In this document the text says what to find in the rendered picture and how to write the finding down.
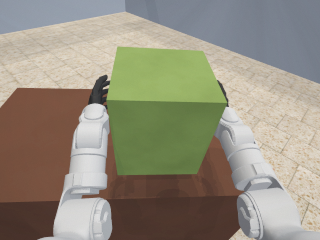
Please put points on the robot left hand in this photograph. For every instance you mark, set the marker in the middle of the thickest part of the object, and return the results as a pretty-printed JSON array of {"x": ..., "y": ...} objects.
[{"x": 96, "y": 96}]

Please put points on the left robot upper arm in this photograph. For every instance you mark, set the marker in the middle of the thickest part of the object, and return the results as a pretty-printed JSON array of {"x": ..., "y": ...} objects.
[{"x": 83, "y": 219}]

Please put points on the robot right hand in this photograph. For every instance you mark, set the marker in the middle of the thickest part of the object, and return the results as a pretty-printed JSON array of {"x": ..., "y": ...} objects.
[{"x": 224, "y": 92}]

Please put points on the right robot upper arm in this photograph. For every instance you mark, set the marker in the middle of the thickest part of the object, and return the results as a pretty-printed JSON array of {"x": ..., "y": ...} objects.
[{"x": 270, "y": 214}]

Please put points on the carton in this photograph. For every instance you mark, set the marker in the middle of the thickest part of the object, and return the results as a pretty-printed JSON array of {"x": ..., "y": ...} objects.
[{"x": 164, "y": 106}]

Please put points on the pedestal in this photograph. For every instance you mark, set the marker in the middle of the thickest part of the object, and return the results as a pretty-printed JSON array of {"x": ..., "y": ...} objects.
[{"x": 36, "y": 135}]

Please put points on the robot right forearm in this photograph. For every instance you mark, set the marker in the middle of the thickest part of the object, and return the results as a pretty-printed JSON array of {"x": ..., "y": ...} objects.
[{"x": 250, "y": 172}]

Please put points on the robot left forearm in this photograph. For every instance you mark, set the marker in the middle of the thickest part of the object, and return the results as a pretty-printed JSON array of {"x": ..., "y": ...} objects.
[{"x": 88, "y": 155}]

